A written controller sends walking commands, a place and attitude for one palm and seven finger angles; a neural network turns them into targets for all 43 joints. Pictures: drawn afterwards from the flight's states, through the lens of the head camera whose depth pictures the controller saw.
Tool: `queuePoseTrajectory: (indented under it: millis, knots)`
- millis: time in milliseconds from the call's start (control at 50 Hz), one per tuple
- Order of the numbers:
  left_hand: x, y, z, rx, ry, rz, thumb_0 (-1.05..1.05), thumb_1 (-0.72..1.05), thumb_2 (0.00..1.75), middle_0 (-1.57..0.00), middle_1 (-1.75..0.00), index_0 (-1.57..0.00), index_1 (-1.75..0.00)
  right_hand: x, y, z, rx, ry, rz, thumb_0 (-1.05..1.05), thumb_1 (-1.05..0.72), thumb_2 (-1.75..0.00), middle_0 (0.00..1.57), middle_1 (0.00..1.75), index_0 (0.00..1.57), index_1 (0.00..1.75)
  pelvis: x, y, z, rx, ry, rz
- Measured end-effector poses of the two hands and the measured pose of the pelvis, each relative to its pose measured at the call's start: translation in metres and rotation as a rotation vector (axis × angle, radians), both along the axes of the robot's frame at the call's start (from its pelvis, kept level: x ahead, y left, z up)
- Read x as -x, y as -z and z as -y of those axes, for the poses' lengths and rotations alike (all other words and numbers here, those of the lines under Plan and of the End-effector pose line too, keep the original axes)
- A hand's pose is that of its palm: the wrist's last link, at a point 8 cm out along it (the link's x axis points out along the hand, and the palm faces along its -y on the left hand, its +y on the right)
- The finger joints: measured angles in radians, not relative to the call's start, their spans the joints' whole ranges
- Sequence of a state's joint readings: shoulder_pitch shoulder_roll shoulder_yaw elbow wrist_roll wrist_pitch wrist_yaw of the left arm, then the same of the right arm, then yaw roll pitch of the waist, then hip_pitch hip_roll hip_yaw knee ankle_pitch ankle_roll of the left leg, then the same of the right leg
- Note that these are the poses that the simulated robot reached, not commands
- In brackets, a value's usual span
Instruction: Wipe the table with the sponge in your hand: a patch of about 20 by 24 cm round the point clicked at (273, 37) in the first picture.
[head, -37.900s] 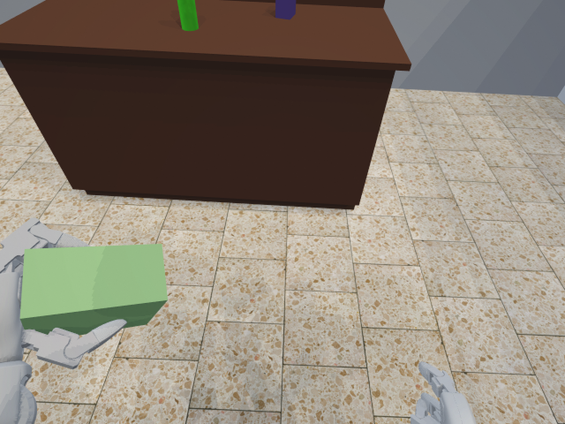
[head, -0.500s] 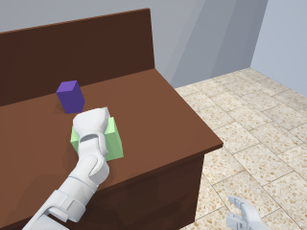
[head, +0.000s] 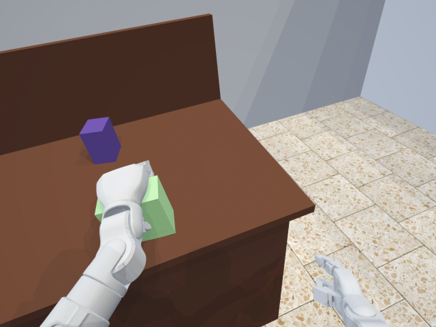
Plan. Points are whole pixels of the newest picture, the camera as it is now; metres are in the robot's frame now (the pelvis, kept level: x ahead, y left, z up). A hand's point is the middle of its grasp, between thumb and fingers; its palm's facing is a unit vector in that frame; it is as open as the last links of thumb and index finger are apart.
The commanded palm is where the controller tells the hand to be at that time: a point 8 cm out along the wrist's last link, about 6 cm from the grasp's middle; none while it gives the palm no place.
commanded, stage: slide back across to the middle lane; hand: left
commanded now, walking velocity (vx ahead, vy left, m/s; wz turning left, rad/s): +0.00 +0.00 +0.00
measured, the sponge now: (142, 217) +0.31 +0.20 +0.06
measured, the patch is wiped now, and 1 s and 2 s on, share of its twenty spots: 0.85 0.85 0.90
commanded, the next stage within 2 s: wipe forward along the middle lane in 0.42 s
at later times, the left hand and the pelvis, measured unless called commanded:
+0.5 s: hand (100, 218) +0.26 +0.25 +0.12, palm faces +0.11 -0.13 -0.99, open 10.3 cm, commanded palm +0.22 +0.25 +0.17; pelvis -0.02 +0.00 +0.00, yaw -1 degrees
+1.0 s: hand (96, 205) +0.30 +0.28 +0.11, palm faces +0.00 -0.05 -1.00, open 10.2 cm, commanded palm +0.28 +0.28 +0.15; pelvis -0.03 +0.00 +0.00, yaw +1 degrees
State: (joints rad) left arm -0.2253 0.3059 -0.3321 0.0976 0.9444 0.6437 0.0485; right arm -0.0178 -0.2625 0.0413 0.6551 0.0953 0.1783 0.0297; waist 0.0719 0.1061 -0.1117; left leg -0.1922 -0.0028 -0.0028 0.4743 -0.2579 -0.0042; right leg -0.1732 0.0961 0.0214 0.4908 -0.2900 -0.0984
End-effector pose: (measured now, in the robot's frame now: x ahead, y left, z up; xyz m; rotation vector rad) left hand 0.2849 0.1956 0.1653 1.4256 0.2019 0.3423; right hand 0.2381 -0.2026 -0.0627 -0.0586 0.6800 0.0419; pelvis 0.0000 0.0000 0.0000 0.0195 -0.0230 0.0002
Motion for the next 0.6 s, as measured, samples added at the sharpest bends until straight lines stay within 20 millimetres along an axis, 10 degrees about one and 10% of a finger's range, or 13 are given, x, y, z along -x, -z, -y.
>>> queuePoseTrajectory:
  millis: [600]
  knots:
    - [0.052, -0.003, -0.053, -0.012, -0.056, -0.042, -0.01, -0.51, 1.05, -0.69, -1.34, -0.72, -1.33, 0.036, 0.009, 0.01, 0.082, 0.047, -0.01, 0.01, -0.9, -0.9, 0.2, 0.3, 0.19, 0.3, 0.023, 0.0, -0.004, 0.005, 0.001, 0.035]
